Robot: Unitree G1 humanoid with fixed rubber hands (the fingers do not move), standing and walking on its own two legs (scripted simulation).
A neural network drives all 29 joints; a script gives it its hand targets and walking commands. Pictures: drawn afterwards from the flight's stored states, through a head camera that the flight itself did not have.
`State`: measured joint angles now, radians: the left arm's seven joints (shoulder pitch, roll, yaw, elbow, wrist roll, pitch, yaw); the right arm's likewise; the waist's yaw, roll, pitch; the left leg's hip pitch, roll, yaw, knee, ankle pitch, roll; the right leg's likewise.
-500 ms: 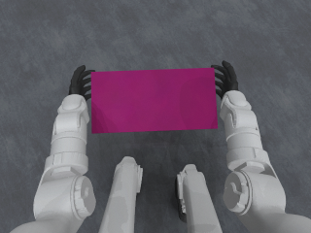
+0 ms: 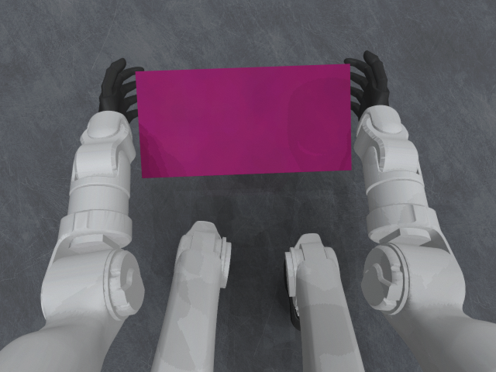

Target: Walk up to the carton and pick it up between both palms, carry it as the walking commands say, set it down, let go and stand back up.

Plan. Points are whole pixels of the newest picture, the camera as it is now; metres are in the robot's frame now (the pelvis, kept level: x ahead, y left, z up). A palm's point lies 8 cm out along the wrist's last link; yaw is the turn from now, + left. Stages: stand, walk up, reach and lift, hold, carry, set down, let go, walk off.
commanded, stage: set down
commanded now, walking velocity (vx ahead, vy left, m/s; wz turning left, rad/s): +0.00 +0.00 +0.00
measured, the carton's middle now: (245, 130) +0.48 +0.06 -0.20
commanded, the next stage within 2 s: none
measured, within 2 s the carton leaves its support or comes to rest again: rests again in 1.88 s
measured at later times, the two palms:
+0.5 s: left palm (136, 118) +0.48 +0.25 -0.19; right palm (347, 114) +0.52 -0.12 -0.19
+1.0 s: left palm (144, 120) +0.49 +0.25 -0.24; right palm (339, 118) +0.53 -0.12 -0.23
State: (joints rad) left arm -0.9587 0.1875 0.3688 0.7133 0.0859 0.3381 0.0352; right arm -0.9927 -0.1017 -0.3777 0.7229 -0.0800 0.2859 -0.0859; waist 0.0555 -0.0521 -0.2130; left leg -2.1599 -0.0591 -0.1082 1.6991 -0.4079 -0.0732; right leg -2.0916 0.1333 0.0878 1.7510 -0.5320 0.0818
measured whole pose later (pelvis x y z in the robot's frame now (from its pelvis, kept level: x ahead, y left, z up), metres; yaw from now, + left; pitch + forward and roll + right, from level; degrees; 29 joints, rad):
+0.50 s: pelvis -0.01 +0.00 -0.06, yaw -1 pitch +50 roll -2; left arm -1.10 0.26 0.34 0.77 0.04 0.30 0.04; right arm -1.13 -0.15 -0.34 0.77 -0.03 0.25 -0.12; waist 0.06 -0.06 -0.08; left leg -2.35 -0.07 -0.11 1.90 -0.43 -0.08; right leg -2.27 0.16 0.09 1.96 -0.56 0.10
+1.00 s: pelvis +0.00 +0.00 -0.10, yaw -1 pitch +46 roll -1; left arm -1.17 0.32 0.30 0.89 -0.03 0.23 0.06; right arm -1.21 -0.19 -0.27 0.86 0.02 0.20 -0.16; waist 0.07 -0.06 0.04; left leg -2.37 -0.05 -0.09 2.04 -0.48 -0.08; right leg -2.31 0.18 0.09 2.10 -0.60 0.11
